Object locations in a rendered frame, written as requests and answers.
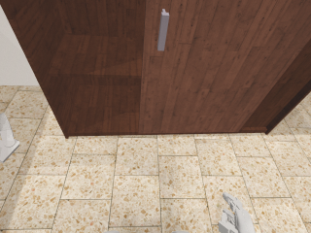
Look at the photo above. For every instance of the robot left hand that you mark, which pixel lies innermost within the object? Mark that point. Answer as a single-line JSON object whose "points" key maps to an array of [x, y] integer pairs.
{"points": [[8, 144]]}

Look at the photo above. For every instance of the handle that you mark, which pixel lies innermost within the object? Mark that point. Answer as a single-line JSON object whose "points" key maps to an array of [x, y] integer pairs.
{"points": [[163, 26]]}

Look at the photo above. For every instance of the robot right hand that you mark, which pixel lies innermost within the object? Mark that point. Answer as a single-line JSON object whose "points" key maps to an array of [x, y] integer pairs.
{"points": [[239, 222]]}

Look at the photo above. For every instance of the wardrobe door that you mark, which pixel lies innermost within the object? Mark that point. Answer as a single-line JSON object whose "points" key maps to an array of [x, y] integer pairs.
{"points": [[220, 60], [288, 86]]}

